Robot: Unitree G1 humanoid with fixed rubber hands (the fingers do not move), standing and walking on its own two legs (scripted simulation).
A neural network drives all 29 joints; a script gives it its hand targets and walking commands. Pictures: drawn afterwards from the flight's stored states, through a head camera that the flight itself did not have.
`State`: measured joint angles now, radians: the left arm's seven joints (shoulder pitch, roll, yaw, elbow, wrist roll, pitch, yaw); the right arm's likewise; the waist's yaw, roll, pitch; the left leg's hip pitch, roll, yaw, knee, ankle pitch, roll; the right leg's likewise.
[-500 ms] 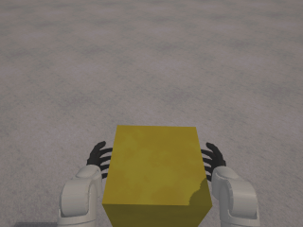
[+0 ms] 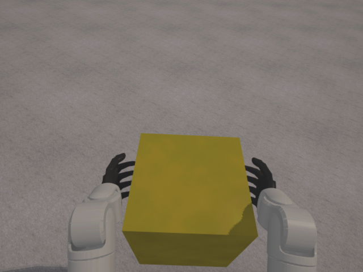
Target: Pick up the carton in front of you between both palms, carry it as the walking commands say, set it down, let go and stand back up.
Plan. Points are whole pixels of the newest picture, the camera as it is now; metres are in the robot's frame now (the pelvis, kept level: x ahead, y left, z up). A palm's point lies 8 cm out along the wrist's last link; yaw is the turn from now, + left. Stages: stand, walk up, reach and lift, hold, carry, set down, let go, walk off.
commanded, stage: carry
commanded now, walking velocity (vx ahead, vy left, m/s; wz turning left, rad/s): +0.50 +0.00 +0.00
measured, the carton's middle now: (186, 204) +0.28 +0.00 +0.00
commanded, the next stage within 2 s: none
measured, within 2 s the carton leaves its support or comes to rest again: neither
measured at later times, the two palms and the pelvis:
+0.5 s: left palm (144, 95) +0.60 +0.12 +0.06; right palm (239, 97) +0.62 -0.17 +0.05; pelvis +0.35 -0.05 +0.00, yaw +4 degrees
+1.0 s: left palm (141, 39) +0.96 +0.18 +0.07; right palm (214, 42) +0.96 -0.12 +0.07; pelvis +0.69 +0.03 +0.00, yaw +0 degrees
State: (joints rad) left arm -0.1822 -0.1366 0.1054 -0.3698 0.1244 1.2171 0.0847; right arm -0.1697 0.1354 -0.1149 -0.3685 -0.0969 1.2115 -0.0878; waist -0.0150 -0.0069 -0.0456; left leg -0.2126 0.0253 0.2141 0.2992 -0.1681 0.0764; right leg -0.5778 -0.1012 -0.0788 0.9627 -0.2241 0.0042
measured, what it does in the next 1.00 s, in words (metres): walks ahead: right foot, then left foot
